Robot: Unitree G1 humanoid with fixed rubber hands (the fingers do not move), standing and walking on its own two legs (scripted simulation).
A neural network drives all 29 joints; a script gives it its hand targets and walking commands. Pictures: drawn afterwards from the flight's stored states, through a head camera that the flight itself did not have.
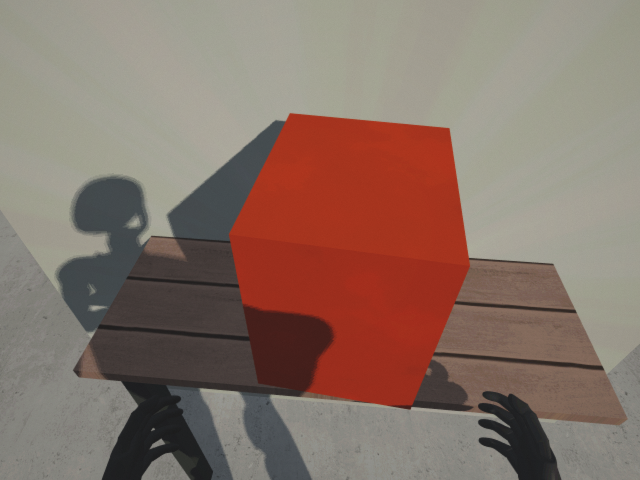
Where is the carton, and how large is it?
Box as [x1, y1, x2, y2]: [229, 113, 469, 409]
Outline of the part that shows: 290,113 229,233 258,382 409,409 469,266 449,128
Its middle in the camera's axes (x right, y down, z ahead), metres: +0.04 +0.03 +0.55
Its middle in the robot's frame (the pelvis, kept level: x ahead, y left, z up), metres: +0.41 +0.02 +0.07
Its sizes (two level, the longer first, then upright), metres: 0.259 0.222 0.299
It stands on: a table, 0.71 m high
